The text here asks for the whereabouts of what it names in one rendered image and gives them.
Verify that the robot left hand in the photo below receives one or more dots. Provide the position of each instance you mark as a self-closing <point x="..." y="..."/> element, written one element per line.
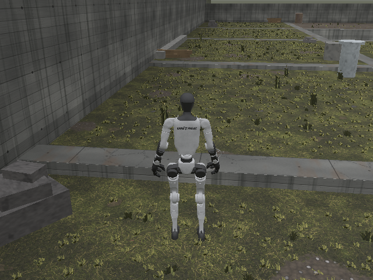
<point x="155" y="168"/>

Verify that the humanoid robot head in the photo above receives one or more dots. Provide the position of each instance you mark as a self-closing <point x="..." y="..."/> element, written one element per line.
<point x="187" y="101"/>

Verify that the robot right hand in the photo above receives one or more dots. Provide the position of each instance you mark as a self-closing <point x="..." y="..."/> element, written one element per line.
<point x="212" y="165"/>

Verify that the robot left upper arm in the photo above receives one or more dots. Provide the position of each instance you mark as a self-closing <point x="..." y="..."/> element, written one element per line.
<point x="168" y="123"/>

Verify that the left robot forearm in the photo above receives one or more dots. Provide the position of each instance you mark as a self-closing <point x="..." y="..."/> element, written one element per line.
<point x="159" y="155"/>

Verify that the right robot shin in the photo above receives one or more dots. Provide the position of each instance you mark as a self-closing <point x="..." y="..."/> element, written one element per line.
<point x="201" y="214"/>

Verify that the right robot forearm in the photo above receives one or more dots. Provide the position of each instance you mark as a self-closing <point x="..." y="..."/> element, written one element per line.
<point x="213" y="154"/>

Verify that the robot right upper arm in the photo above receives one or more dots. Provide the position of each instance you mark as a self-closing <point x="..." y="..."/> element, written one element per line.
<point x="204" y="123"/>

